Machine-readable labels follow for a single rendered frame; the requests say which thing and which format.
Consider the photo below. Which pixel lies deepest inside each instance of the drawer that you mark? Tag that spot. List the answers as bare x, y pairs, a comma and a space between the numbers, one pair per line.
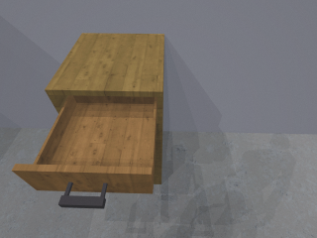
96, 140

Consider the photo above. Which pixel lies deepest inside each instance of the handle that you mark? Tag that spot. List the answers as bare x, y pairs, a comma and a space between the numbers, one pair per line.
81, 201

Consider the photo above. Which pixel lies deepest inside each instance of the cabinet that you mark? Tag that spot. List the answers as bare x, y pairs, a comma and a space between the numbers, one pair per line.
114, 64

